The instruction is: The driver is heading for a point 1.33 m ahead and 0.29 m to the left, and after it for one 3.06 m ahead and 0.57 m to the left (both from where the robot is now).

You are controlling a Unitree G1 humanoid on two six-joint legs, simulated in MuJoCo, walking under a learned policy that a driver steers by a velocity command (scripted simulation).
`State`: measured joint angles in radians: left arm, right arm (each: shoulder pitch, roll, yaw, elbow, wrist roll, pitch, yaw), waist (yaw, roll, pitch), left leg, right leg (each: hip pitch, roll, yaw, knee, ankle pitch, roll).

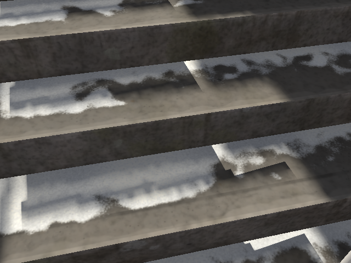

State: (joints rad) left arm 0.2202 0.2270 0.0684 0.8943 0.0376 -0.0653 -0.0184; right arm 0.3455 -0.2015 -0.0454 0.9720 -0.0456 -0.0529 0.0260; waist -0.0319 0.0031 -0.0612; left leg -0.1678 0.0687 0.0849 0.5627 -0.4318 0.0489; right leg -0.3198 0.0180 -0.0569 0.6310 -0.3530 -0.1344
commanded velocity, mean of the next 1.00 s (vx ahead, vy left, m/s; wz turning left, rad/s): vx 0.44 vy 0.00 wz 0.09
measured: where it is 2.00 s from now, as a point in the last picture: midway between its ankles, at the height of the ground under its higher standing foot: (127, 79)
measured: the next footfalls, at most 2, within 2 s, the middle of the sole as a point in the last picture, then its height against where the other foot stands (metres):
left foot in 0.44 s outside the picture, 0.17 m higher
right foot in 0.96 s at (207, 189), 0.16 m higher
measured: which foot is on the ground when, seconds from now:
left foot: down 0.00-0.06, up 0.08-0.42, down 0.44-1.00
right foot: down 0.00-0.48, up 0.50-0.94, down 0.96-1.00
